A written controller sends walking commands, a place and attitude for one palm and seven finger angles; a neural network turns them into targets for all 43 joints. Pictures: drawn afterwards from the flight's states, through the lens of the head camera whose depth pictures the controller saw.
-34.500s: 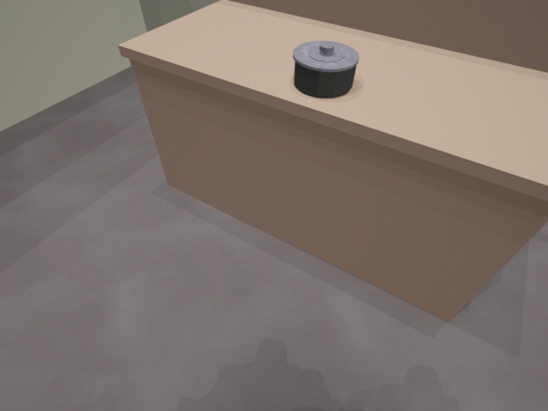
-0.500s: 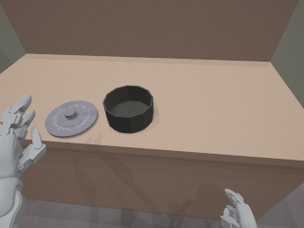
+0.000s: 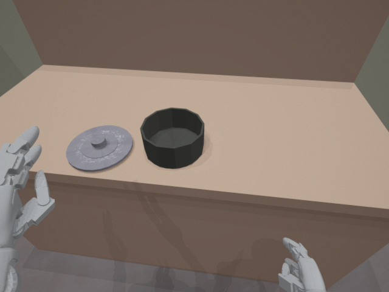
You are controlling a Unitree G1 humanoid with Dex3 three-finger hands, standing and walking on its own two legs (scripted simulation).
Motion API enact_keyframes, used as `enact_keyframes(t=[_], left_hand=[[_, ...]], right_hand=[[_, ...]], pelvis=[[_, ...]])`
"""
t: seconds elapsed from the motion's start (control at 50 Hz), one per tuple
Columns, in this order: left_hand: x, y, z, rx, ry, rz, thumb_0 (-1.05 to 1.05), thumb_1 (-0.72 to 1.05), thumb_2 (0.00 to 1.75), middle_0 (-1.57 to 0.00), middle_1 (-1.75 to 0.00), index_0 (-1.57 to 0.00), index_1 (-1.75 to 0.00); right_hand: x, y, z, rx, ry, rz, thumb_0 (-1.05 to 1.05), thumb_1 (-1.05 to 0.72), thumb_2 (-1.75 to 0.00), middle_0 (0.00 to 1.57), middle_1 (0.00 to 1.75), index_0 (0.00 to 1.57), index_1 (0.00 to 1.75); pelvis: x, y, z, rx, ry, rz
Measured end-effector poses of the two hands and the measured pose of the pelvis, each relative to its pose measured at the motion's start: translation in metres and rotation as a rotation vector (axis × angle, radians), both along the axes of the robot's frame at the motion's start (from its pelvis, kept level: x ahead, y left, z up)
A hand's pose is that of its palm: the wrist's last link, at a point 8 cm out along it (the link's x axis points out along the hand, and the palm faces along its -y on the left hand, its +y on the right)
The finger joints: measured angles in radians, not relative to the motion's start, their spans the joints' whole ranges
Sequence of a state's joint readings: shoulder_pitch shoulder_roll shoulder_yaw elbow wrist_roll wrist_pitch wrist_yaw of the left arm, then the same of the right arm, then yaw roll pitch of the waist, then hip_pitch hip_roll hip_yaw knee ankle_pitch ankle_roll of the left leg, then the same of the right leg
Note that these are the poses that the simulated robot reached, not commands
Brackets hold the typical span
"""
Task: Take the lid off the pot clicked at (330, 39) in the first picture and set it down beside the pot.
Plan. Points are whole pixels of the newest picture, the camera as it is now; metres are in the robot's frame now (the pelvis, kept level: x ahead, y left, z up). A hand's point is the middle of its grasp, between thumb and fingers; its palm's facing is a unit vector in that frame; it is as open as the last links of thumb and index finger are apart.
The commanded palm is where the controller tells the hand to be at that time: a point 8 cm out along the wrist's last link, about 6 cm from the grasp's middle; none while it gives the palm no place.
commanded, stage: step back with the hand held close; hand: left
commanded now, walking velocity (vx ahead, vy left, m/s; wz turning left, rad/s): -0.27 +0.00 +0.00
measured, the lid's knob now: (98, 140) +0.50 +0.36 +0.00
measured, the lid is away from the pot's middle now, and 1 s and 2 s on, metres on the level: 0.23 0.23 0.23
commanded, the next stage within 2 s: stop stepping back and stand still in 1.24 s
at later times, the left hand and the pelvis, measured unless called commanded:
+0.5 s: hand (22, 238) +0.14 +0.26 +0.16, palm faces +0.29 -0.83 -0.48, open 7.4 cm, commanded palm +0.08 +0.31 +0.18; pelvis -0.05 +0.03 -0.01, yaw +0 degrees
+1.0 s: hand out of the picture +0.07 +0.27 +0.17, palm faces +0.32 -0.85 -0.42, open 7.4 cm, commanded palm +0.01 +0.33 +0.18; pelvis -0.11 +0.05 -0.02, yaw +1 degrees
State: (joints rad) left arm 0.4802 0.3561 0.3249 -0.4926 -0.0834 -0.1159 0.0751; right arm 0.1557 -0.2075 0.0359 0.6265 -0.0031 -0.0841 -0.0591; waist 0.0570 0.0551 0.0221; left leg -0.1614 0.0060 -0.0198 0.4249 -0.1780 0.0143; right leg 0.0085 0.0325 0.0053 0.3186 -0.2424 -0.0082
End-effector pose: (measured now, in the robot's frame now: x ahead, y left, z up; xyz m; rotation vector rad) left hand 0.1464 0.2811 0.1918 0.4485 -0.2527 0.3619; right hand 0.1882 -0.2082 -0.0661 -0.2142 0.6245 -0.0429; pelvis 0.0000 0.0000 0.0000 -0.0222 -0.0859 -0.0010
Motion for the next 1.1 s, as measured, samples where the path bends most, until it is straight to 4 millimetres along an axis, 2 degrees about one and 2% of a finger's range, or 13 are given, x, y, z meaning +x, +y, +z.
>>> enact_keyframes(t=[0.08,0.2,0.28,0.46,0.62,0.78,0.92,1.02,1.1], left_hand=[[0.001,0.005,0.003,0.041,-0.013,-0.021,0.02,0.89,0.9,-0.21,-0.3,-0.2,-0.3],[0.003,0.007,-0.019,0.022,0.095,-0.085,0.02,0.89,0.9,-0.21,-0.3,-0.2,-0.3],[-0.003,0.013,-0.024,0.041,0.131,-0.113,0.02,0.89,0.9,-0.21,-0.3,-0.21,-0.3],[-0.036,0.023,-0.013,0.105,0.063,-0.113,0.02,0.89,0.9,-0.21,-0.31,-0.21,-0.3],[-0.066,0.028,-0.017,0.077,0.008,-0.068,0.02,0.89,0.9,-0.21,-0.3,-0.21,-0.3],[-0.079,0.034,-0.018,0.068,-0.058,-0.089,0.02,0.89,0.9,-0.21,-0.31,-0.21,-0.3],[-0.099,0.037,-0.01,0.134,-0.061,-0.087,0.02,0.89,0.9,-0.21,-0.3,-0.21,-0.3],[-0.111,0.036,-0.013,0.076,-0.082,-0.13,0.02,0.89,0.9,-0.21,-0.31,-0.21,-0.3],[-0.114,0.048,-0.016,0.063,-0.103,-0.147,0.02,0.89,0.9,-0.21,-0.31,-0.21,-0.3]], right_hand=[[-0.006,-0.007,0.0,-0.011,0.028,-0.033,0.01,-0.9,-0.9,0.2,0.3,0.21,0.3],[-0.026,-0.016,-0.002,-0.049,0.082,-0.11,0.01,-0.9,-0.9,0.2,0.3,0.21,0.3],[-0.042,-0.015,-0.002,-0.066,0.109,-0.138,0.01,-0.9,-0.9,0.2,0.3,0.2,0.3],[-0.073,0.004,-0.007,-0.05,0.094,-0.127,0.01,-0.9,-0.9,0.2,0.3,0.2,0.3],[-0.098,0.014,-0.014,-0.048,0.084,-0.101,0.01,-0.9,-0.9,0.2,0.3,0.21,0.3],[-0.12,0.014,-0.013,-0.096,0.08,-0.119,0.01,-0.9,-0.9,0.2,0.3,0.21,0.3],[-0.131,0.018,-0.015,-0.07,0.065,-0.097,0.01,-0.9,-0.9,0.2,0.3,0.21,0.3],[-0.146,0.02,-0.014,-0.083,0.106,-0.123,0.01,-0.9,-0.9,0.2,0.3,0.21,0.3],[-0.157,0.027,-0.008,-0.101,0.092,-0.148,0.01,-0.9,-0.9,0.2,0.3,0.21,0.3]], pelvis=[[-0.002,0.005,-0.002,-0.009,0.035,0.0],[-0.008,0.017,-0.004,-0.004,0.063,-0.011],[-0.017,0.023,-0.006,-0.002,0.071,-0.017],[-0.047,0.031,-0.012,-0.017,0.075,-0.008],[-0.069,0.033,-0.017,-0.039,0.073,0.009],[-0.087,0.042,-0.02,-0.057,0.064,0.011],[-0.107,0.038,-0.022,-0.047,0.097,0.021],[-0.115,0.048,-0.02,-0.041,0.09,0.006],[-0.131,0.058,-0.02,-0.032,0.089,0.0]])
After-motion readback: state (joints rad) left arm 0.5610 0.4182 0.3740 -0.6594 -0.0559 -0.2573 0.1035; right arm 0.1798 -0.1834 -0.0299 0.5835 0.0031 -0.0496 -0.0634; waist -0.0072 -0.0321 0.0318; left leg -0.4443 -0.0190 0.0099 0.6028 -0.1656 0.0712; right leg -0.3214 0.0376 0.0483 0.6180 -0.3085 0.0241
